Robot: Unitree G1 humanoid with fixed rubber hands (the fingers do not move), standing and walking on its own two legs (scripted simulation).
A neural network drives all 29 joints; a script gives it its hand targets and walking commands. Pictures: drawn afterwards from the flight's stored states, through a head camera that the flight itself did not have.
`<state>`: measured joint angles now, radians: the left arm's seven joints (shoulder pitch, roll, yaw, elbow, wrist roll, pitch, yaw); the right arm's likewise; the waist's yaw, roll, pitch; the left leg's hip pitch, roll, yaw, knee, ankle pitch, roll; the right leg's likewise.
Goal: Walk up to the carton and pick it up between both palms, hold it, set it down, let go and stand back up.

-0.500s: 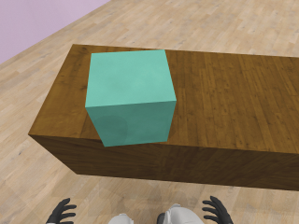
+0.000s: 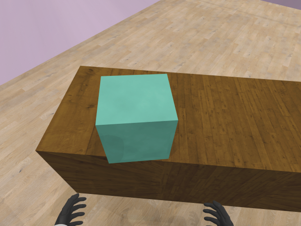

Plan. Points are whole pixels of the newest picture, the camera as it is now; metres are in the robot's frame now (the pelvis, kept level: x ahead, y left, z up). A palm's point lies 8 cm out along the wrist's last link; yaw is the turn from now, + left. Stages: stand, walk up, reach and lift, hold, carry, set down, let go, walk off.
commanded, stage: reach and lift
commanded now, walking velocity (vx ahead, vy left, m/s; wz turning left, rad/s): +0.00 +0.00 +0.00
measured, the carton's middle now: (136, 120) +0.48 +0.06 -0.06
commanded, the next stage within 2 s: none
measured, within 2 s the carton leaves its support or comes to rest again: neither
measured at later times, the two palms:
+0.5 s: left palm (62, 208) +0.19 +0.25 -0.07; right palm (223, 215) +0.17 -0.18 -0.08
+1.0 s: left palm (63, 189) +0.23 +0.25 -0.05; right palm (215, 191) +0.23 -0.17 -0.06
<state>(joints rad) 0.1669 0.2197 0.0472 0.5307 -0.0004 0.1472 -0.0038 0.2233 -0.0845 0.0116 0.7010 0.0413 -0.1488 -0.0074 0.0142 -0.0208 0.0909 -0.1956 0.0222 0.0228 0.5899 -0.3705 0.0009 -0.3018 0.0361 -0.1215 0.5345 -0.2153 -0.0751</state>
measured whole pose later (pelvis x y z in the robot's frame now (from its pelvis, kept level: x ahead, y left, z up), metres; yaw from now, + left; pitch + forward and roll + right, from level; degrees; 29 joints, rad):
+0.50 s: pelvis +0.01 +0.02 +0.00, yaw -1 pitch -2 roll -1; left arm 0.13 0.22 -0.01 0.66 -0.08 -0.17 0.05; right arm 0.14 -0.12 0.00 0.84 0.11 -0.37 0.04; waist 0.03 -0.02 0.05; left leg -0.15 0.00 0.04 0.55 -0.37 0.02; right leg -0.27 0.02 -0.10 0.51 -0.22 -0.05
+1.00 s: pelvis +0.02 +0.02 -0.01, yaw +1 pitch +2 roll -1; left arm 0.01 0.20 -0.02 0.78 -0.13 -0.48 0.05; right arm -0.01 -0.13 0.03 0.94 0.19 -0.57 0.03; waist 0.02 0.00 0.00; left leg -0.27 0.00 0.02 0.66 -0.42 0.02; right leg -0.38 0.01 -0.12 0.61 -0.27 -0.04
